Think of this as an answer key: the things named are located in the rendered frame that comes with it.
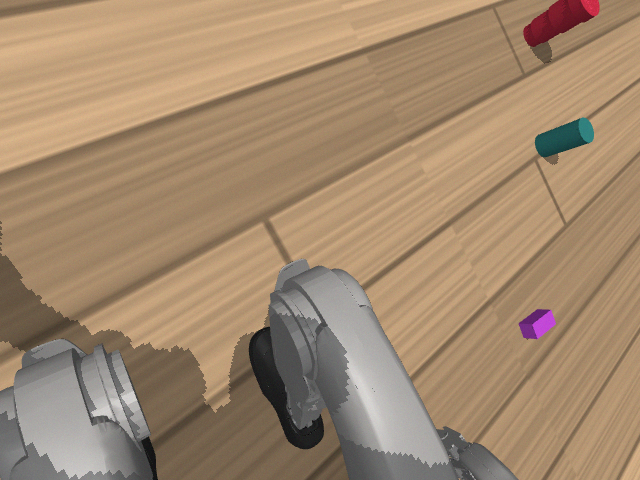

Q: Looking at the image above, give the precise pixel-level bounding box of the right robot foot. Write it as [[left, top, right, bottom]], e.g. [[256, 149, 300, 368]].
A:
[[249, 327, 324, 449]]

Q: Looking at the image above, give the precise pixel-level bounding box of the left robot foot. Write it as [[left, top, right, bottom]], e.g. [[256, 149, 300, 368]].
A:
[[141, 437, 158, 480]]

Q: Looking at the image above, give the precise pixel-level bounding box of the right robot hand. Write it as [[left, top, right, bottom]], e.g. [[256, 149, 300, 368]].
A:
[[436, 426, 518, 480]]

